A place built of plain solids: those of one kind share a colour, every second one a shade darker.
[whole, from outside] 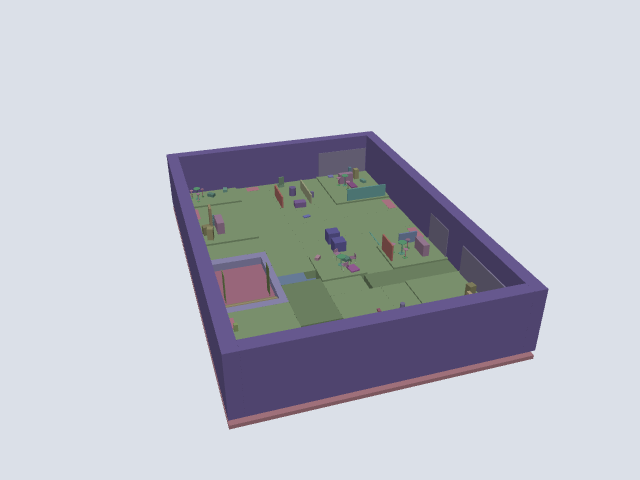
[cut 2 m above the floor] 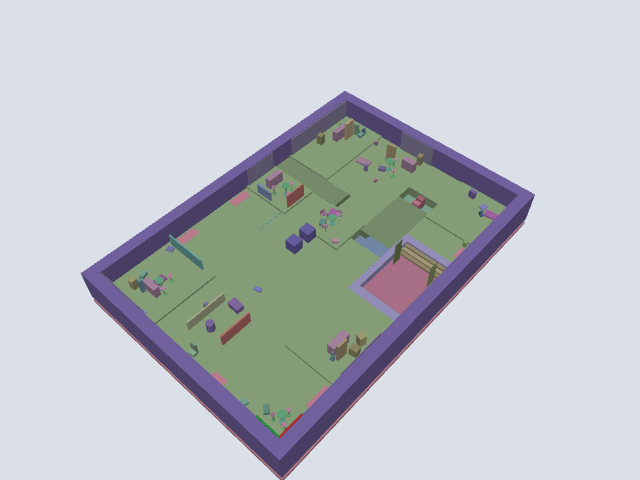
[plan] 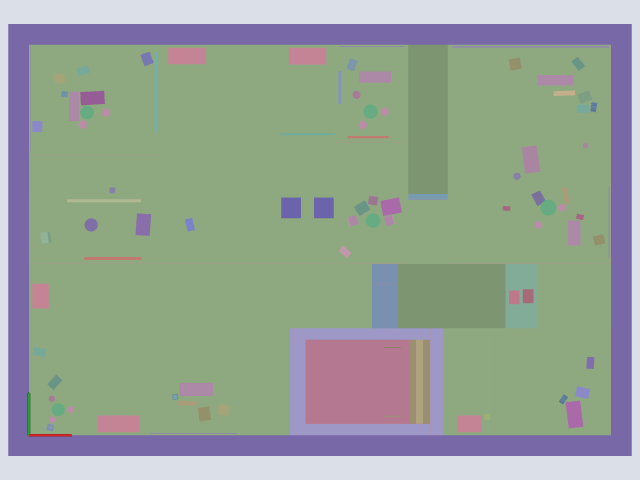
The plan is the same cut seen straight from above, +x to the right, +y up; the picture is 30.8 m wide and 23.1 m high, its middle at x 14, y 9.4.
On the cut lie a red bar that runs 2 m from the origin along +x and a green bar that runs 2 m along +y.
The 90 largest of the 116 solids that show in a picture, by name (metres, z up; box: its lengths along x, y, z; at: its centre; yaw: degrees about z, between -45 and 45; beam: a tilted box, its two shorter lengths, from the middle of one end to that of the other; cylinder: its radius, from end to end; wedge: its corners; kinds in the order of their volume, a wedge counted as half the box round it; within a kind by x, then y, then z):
{
 "floor_1": {"box": [3.0, 5.15, 1.16], "at": [1.5, 2.58, -0.42]},
 "floor_2": {"box": [6.35, 3.3, 1.0], "at": [3.17, 9.9, -0.5]},
 "floor_3": {"box": [6.35, 1.9, 1.0], "at": [3.17, 12.5, -0.5]},
 "floor_4": {"box": [6.35, 5.35, 1.16], "at": [3.17, 16.12, -0.42]},
 "floor_5": {"box": [2.6, 5.15, 1.0], "at": [4.3, 2.58, -0.5]},
 "floor_6": {"box": [2.5, 10.55, 1.0], "at": [7.6, 13.53, -0.5]},
 "floor_7": {"box": [4.65, 5.15, 1.16], "at": [7.92, 2.58, -0.42]},
 "floor_8": {"box": [16.5, 3.1, 1.0], "at": [8.25, 6.7, -0.5]},
 "floor_9": {"box": [3.25, 10.55, 1.0], "at": [10.47, 13.53, -0.5]},
 "floor_10": {"box": [2.3, 5.15, 1.0], "at": [11.4, 2.58, -0.5]},
 "floor_11": {"box": [2.6, 10.55, 1.0], "at": [13.4, 13.53, -0.5]},
 "floor_12": {"box": [3.55, 3.65, 1.15], "at": [16.48, 10.07, -0.42]},
 "floor_13": {"box": [3.55, 2.2, 1.0], "at": [16.48, 13.0, -0.5]},
 "floor_14": {"box": [3.55, 4.7, 1.15], "at": [16.48, 16.45, -0.42]},
 "floor_15": {"box": [1.9, 3.08, 1.0], "at": [19.2, 9.79, -0.5]},
 "floor_16": {"box": [1.9, 7.19, 1.0], "at": [19.2, 15.21, -0.5]},
 "floor_17": {"box": [5.21, 3.1, 1.0], "at": [20.32, 6.7, -0.5]},
 "floor_18": {"box": [2.5, 5.15, 1.0], "at": [21.2, 2.58, -0.5]},
 "floor_19": {"box": [7.85, 3.95, 1.0], "at": [24.07, 10.22, -0.5]},
 "floor_20": {"box": [7.85, 2.0, 1.0], "at": [24.07, 13.2, -0.5]},
 "floor_21": {"box": [7.85, 4.6, 1.12], "at": [24.07, 16.5, -0.44]},
 "floor_22": {"box": [5.55, 5.15, 1.12], "at": [25.23, 2.58, -0.44]},
 "floor_23": {"box": [3.57, 3.1, 1.0], "at": [26.21, 6.7, -0.5]},
 "wall_1": {"box": [1.0, 18.8, 5.0], "at": [-0.5, 9.4, 1.5]},
 "wall_2": {"box": [30.0, 1.0, 5.0], "at": [14.0, -0.5, 1.5]},
 "wall_3": {"box": [30.0, 1.0, 5.0], "at": [14.0, 19.3, 1.5]},
 "wall_4": {"box": [1.0, 18.8, 5.0], "at": [28.5, 9.4, 1.5]},
 "floor_base_1": {"box": [30.0, 20.8, 0.3], "at": [14.0, 9.4, -1.57]},
 "floor_rim_1": {"box": [0.75, 5.15, 1.0], "at": [12.93, 2.58, -0.5]},
 "floor_rim_2": {"box": [6.0, 0.55, 1.0], "at": [16.3, 0.28, -0.5]},
 "floor_rim_3": {"box": [6.0, 0.55, 1.0], "at": [16.3, 4.88, -0.5]},
 "floor_rim_4": {"box": [0.65, 5.15, 1.0], "at": [19.62, 2.58, -0.5]},
 "floor_pit_1": {"box": [4.98, 4.05, 0.36], "at": [15.79, 2.58, -0.82]},
 "counter_1": {"box": [0.49, 1.4, 1.0], "at": [2.17, 15.83, 0.66]},
 "counter_2": {"box": [1.65, 0.62, 1.05], "at": [8.03, 2.21, 0.69]},
 "counter_3": {"box": [1.55, 0.54, 1.01], "at": [16.65, 17.24, 0.66]},
 "counter_4": {"box": [1.75, 0.51, 1.05], "at": [25.32, 17.09, 0.65]},
 "counter_5": {"box": [0.6, 1.2, 1.0], "at": [26.24, 9.73, 0.5]},
 "back_1": {"box": [0.04, 5.03, 2.55], "at": [0.08, 16.2, 1.44]},
 "back_2": {"box": [4.19, 0.05, 2.45], "at": [7.92, 0.09, 1.39]},
 "back_3": {"box": [3.09, 0.05, 2.45], "at": [16.48, 18.71, 1.38]},
 "back_4": {"box": [7.53, 0.09, 2.4], "at": [24.14, 18.7, 1.32]},
 "back_5": {"box": [0.06, 3.49, 2.6], "at": [27.91, 10.22, 1.3]},
 "floor_hatch_1": {"box": [1.22, 2.09, 1.0], "at": [17.11, 6.2, -0.5]},
 "floor_hatch_2": {"box": [1.22, 1.01, 0.7], "at": [17.11, 7.75, -1.05]},
 "step_down_1": {"box": [0.34, 4.05, 0.52], "at": [18.45, 2.58, -0.74]},
 "step_down_2": {"box": [0.34, 4.05, 0.68], "at": [18.79, 2.58, -0.66]},
 "step_down_3": {"box": [0.34, 4.05, 0.84], "at": [19.13, 2.58, -0.58]},
 "floor_bed_1": {"box": [1.5, 3.1, 0.5], "at": [23.68, 6.7, -1.15]},
 "neck_1": {"box": [0.95, 1.0, 1.0], "at": [12.61, 10.94, 0.5]},
 "neck_2": {"box": [0.95, 1.0, 1.0], "at": [14.19, 10.94, 0.5]},
 "display_cube_1": {"box": [0.49, 0.45, 1.0], "at": [1.47, 17.17, 0.66], "yaw": 6.4},
 "display_cube_2": {"box": [0.56, 0.66, 0.76], "at": [8.44, 1.03, 0.54], "yaw": 7.9},
 "display_cube_3": {"box": [0.54, 0.51, 1.03], "at": [9.38, 1.21, 0.68], "yaw": -15.9},
 "display_cube_4": {"box": [0.54, 0.55, 1.0], "at": [23.4, 17.86, 0.62], "yaw": 10.0},
 "display_cube_5": {"box": [0.52, 0.45, 1.0], "at": [27.43, 9.41, 0.5], "yaw": 13.9},
 "roll_1": {"box": [0.88, 0.21, 2.13], "at": [7.63, 1.55, 1.23], "yaw": -2.5},
 "roll_2": {"box": [1.03, 0.23, 1.96], "at": [25.76, 16.46, 1.1], "yaw": 1.8},
 "roll_3": {"box": [0.23, 0.82, 1.99], "at": [25.83, 11.53, 0.99], "yaw": 11.7},
 "screenS_1": {"box": [2.75, 0.14, 1.14], "at": [4.03, 8.51, 0.57]},
 "screenS_2": {"box": [2.0, 0.12, 1.41], "at": [16.32, 14.35, 0.85]},
 "step_stone_1": {"box": [0.51, 0.67, 0.95], "at": [23.34, 6.64, -0.47]},
 "step_stone_2": {"box": [0.51, 0.67, 0.95], "at": [24.02, 6.69, -0.47]},
 "screenE_1": {"box": [0.12, 3.85, 1.18], "at": [6.1, 16.52, 0.75]},
 "screenN_1": {"box": [3.55, 0.14, 0.94], "at": [3.61, 11.29, 0.47]},
 "pallet_1": {"box": [1.16, 0.64, 0.16], "at": [3.05, 16.23, 0.19], "yaw": 3.3},
 "pallet_2": {"box": [0.92, 0.74, 0.16], "at": [17.42, 11.0, 0.18], "yaw": 11.0},
 "pallet_3": {"box": [0.71, 1.27, 0.17], "at": [26.25, 1.0, 0.15], "yaw": 6.9},
 "floor_gap_1": {"box": [1.9, 0.28, 0.7], "at": [19.2, 11.47, -1.05]},
 "sack_pile_1": {"box": [0.69, 1.05, 0.5], "at": [5.5, 10.14, 0.25], "yaw": -3.8},
 "crate_1": {"box": [0.63, 0.39, 0.26], "at": [0.5, 4.01, 0.29], "yaw": -12.1},
 "crate_2": {"box": [0.41, 0.65, 0.29], "at": [1.24, 2.55, 0.3], "yaw": -41.8},
 "crate_3": {"box": [0.62, 0.52, 0.25], "at": [16.03, 10.93, 0.28], "yaw": 31.5},
 "crate_4": {"box": [0.39, 0.59, 0.29], "at": [26.43, 17.88, 0.27], "yaw": 39.4},
 "crate_5": {"box": [0.58, 0.4, 0.29], "at": [26.65, 15.71, 0.27], "yaw": 2.2},
 "low_mat_1": {"box": [2.0, 0.8, 0.06], "at": [4.3, 0.55, -0.02]},
 "low_mat_2": {"box": [1.8, 0.8, 0.06], "at": [7.6, 18.25, -0.02]},
 "low_mat_3": {"box": [1.8, 0.8, 0.06], "at": [13.4, 18.25, -0.02]},
 "barrel_1": {"cylinder": 0.32, "from": [2.99, 10.12, 0.0], "to": [2.99, 10.12, 0.8]},
 "hand_truck_1": {"box": [0.49, 0.53, 0.28], "at": [0.81, 9.52, 0.14], "yaw": 7.0},
 "hand_truck_2": {"box": [0.14, 0.48, 0.91], "at": [26.53, 16.19, 0.88], "yaw": 21.0},
 "hand_truck_3": {"box": [0.6, 0.48, 0.3], "at": [26.74, 16.27, 0.27], "yaw": 21.0},
 "screenW_1": {"box": [0.14, 1.6, 0.96], "at": [14.96, 16.74, 0.63]},
 "inway_pallet_1": {"box": [0.74, 1.28, 0.18], "at": [24.16, 13.27, 0.04], "yaw": 7.6},
 "wing_1": {"box": [0.85, 0.04, 2.45], "at": [17.48, 0.92, 0.58]},
 "wing_2": {"box": [0.85, 0.04, 2.45], "at": [17.48, 4.23, 0.58]},
 "crate_stack_1": {"box": [0.36, 0.57, 0.7], "at": [27.01, 3.49, 0.47], "yaw": -2.9},
 "brochure_stand_1": {"box": [0.32, 0.28, 1.37], "at": [1.71, 16.42, 0.84], "yaw": -10.6},
 "sack_1": {"box": [0.47, 0.62, 0.26], "at": [24.52, 11.42, 0.13], "yaw": 27.8},
 "edge_bin_1": {"cylinder": 0.17, "from": [23.48, 12.46, 0.0], "to": [23.48, 12.46, 0.7]}
}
